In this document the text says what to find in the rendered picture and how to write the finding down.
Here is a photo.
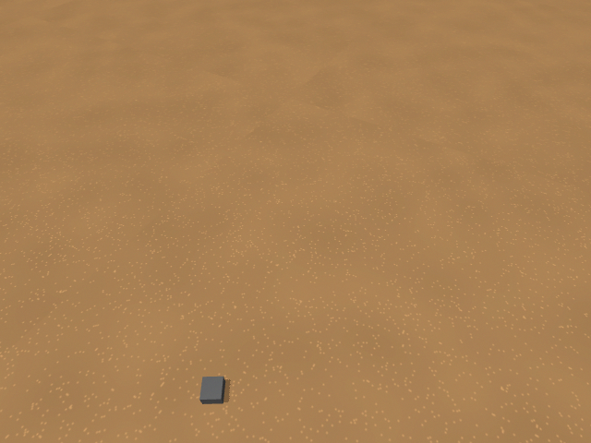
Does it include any small box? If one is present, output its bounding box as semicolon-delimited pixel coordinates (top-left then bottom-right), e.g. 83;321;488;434
199;377;225;404

